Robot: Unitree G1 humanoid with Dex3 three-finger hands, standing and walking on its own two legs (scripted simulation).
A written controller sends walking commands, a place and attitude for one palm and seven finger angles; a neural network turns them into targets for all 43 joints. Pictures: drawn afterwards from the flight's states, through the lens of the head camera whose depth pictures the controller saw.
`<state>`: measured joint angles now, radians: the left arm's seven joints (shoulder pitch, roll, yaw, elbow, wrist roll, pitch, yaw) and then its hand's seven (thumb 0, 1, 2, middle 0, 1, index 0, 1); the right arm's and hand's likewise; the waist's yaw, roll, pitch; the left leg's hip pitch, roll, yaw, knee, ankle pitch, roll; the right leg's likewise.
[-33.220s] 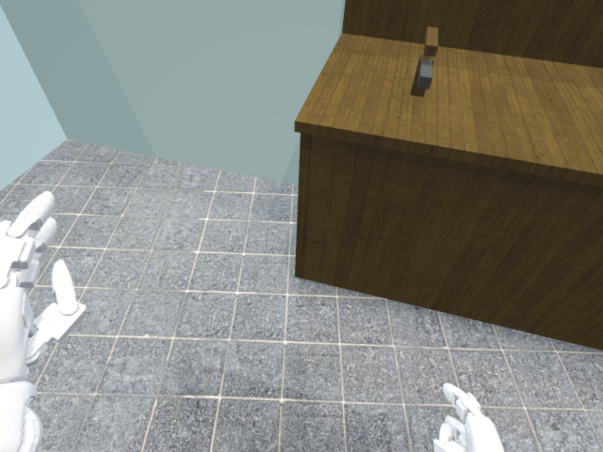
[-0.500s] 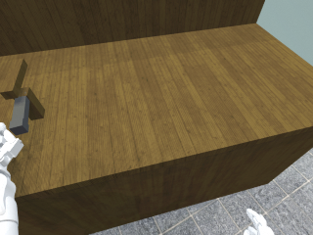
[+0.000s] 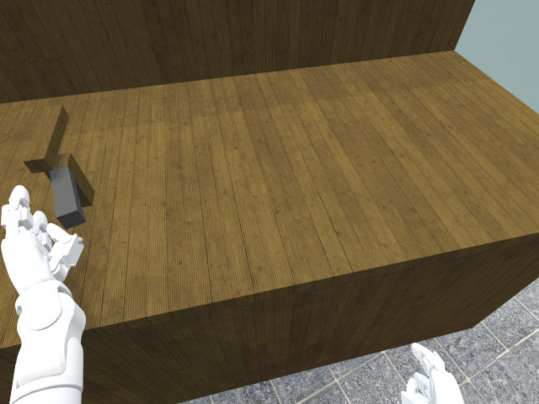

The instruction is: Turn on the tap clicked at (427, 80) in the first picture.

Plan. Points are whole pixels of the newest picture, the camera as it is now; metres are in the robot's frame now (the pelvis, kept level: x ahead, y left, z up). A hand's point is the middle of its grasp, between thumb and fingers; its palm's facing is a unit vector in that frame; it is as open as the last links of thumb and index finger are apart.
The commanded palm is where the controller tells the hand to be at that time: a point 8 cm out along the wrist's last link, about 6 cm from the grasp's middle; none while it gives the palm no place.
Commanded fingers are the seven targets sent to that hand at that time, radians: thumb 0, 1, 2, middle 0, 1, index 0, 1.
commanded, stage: push the lever round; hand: left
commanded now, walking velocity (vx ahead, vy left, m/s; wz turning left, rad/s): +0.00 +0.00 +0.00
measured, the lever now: (70, 214) +0.33 +0.33 +0.11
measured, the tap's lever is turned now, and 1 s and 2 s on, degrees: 17 28 61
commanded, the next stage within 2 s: none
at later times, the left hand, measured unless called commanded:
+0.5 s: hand (105, 232) +0.30 +0.27 +0.10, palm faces +0.75 -0.66 -0.06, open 7.5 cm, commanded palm +0.26 +0.29 +0.10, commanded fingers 0.00 0.90 0.90 -0.15 -0.15 -0.15 -0.15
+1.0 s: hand (122, 222) +0.32 +0.25 +0.10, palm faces +0.80 -0.59 -0.04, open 7.8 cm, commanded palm +0.28 +0.28 +0.10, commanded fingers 0.00 0.90 0.90 -0.15 -0.15 -0.15 -0.15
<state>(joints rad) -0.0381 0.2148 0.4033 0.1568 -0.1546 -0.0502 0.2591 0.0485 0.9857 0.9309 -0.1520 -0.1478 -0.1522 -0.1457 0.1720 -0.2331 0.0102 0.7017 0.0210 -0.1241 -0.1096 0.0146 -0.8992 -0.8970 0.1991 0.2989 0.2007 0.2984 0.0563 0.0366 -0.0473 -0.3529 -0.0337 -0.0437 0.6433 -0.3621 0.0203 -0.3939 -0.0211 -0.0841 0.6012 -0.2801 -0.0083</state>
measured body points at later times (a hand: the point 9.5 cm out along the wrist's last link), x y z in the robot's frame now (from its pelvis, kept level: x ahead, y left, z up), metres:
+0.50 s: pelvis -0.01 -0.02 +0.00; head +0.00 -0.03 +0.45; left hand +0.26 +0.30 +0.11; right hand +0.16 -0.26 -0.10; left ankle -0.02 +0.10 -0.73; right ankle +0.02 -0.12 -0.73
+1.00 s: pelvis -0.01 -0.02 +0.00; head +0.00 -0.04 +0.45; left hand +0.28 +0.28 +0.11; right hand +0.15 -0.27 -0.10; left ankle -0.02 +0.10 -0.73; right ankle +0.02 -0.12 -0.73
